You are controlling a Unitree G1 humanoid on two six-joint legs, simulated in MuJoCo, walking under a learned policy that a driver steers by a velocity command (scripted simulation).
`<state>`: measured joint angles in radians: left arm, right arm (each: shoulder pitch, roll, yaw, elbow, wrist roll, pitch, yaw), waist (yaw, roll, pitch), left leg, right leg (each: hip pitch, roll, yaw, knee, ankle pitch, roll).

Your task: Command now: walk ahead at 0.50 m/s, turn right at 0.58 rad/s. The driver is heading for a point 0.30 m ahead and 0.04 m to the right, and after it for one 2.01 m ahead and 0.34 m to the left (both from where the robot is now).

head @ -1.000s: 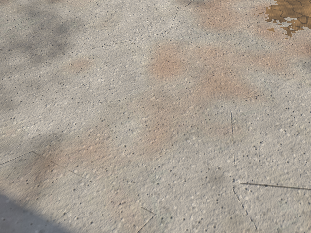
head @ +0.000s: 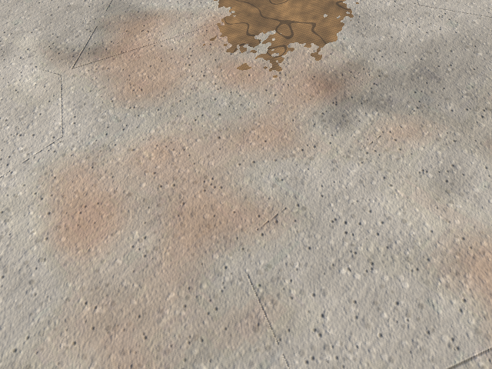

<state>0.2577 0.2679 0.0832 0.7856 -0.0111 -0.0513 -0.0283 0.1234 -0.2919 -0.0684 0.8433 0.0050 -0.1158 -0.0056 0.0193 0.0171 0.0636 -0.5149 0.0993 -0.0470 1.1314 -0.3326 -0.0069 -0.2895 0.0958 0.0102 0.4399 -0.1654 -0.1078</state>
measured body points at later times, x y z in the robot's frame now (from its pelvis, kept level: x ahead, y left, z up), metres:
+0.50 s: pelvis +0.29 +0.05 +0.00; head +0.32 +0.05 +0.45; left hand +0.47 +0.29 -0.11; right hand +0.31 -0.24 -0.12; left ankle +0.34 +0.14 -0.74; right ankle +0.24 -0.08 -0.66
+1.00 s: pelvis +0.54 -0.03 +0.01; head +0.56 -0.03 +0.46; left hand +0.59 +0.26 -0.10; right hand +0.69 -0.30 -0.10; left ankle +0.59 +0.13 -0.66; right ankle +0.52 -0.14 -0.74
